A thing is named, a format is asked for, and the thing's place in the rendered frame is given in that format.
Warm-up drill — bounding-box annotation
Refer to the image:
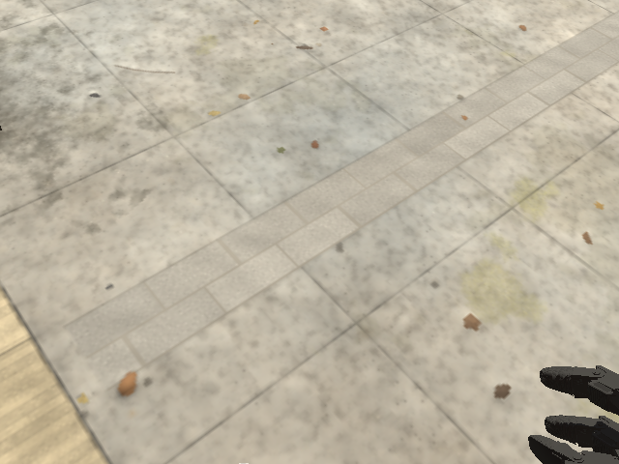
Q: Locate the robot right hand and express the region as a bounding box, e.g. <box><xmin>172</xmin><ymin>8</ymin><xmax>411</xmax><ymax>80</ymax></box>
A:
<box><xmin>528</xmin><ymin>365</ymin><xmax>619</xmax><ymax>464</ymax></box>

